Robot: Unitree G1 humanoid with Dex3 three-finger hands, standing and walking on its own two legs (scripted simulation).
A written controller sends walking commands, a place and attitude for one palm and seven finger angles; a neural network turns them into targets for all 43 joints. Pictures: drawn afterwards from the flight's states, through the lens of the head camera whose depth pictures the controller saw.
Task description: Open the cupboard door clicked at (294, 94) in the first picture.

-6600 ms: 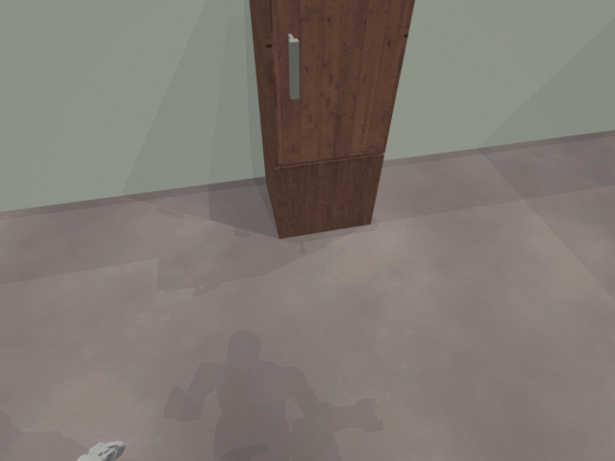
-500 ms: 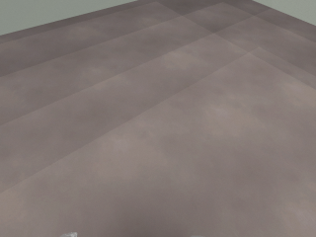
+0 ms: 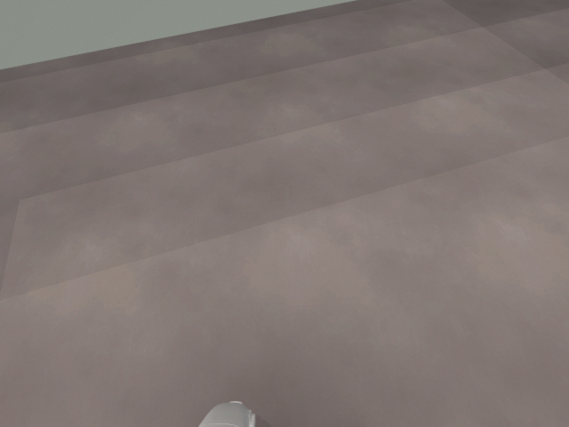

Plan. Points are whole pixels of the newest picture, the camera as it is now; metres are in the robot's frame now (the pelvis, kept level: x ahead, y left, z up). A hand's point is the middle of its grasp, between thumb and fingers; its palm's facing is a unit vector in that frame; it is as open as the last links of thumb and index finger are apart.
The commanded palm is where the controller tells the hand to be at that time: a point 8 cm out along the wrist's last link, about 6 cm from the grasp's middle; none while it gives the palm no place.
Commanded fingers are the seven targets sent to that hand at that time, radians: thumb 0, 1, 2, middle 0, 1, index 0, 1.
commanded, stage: turn to face it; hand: left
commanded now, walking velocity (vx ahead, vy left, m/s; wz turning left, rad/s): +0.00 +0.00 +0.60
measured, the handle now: out of the picture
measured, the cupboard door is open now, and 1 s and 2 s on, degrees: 0 0 0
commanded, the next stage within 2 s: none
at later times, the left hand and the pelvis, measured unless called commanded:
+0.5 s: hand out of the picture +0.10 +0.28 -0.15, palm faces +0.30 -0.92 -0.27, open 7.4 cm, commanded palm none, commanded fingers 0.00 0.90 0.90 -0.20 -0.30 -0.20 -0.30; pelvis +0.04 +0.04 +0.00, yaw +17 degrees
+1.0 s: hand out of the picture -0.03 +0.22 -0.17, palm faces +0.59 -0.76 -0.26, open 7.4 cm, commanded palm none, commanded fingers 0.00 0.90 0.90 -0.20 -0.30 -0.20 -0.30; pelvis +0.05 +0.02 -0.01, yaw +37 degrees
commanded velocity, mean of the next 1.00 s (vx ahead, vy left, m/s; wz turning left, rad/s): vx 0.00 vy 0.00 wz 0.60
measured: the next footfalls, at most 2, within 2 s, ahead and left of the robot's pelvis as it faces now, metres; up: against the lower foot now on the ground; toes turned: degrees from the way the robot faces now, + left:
left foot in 0.14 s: +0.02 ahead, +0.15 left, +0.00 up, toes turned +12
right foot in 0.60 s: +0.14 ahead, -0.08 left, +0.00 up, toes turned +18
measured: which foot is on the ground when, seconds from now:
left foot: up 0.00-0.12, down 0.14-0.60, up 0.62-1.00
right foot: down 0.00-0.14, up 0.16-0.58, down 0.60-1.00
